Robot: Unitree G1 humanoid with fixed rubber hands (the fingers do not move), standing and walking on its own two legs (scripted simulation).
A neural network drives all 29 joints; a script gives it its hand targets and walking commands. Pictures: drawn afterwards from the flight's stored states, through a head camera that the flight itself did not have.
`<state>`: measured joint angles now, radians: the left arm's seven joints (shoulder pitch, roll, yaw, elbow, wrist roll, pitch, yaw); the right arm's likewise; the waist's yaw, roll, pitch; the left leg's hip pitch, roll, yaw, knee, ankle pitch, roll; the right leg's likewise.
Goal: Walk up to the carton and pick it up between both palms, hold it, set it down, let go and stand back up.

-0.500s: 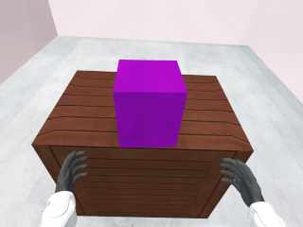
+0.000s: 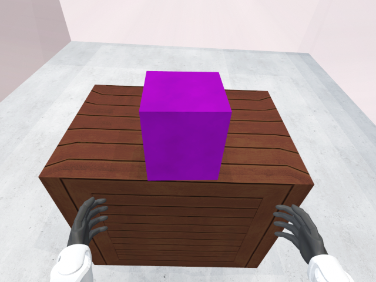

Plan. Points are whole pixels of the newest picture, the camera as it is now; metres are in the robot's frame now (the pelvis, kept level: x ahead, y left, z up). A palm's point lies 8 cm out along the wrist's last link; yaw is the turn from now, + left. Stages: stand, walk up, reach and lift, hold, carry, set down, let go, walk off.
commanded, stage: set down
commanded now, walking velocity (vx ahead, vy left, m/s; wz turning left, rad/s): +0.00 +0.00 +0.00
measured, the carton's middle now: (183, 126) +0.55 +0.00 +0.05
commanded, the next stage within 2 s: none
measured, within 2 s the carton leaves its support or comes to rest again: neither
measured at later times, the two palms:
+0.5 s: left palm (83, 251) +0.22 +0.21 -0.01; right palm (311, 263) +0.18 -0.25 +0.00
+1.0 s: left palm (76, 276) +0.19 +0.23 -0.06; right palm (297, 271) +0.19 -0.24 -0.04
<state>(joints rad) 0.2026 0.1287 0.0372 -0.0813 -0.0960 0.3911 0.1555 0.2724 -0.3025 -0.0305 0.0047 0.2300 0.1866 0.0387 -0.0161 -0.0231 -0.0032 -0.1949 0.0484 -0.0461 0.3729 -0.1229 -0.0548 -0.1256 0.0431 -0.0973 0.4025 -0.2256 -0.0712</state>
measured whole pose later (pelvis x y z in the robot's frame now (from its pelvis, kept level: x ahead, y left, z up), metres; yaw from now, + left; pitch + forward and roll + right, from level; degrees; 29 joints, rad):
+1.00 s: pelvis +0.02 -0.01 +0.00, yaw +0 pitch -1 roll +1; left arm 0.25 0.23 0.04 0.34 -0.10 0.15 0.02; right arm 0.26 -0.19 -0.01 0.40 0.19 -0.03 -0.02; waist -0.02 -0.04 0.04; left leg -0.20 0.04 -0.05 0.35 -0.14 -0.05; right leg -0.14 0.04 -0.10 0.40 -0.25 -0.07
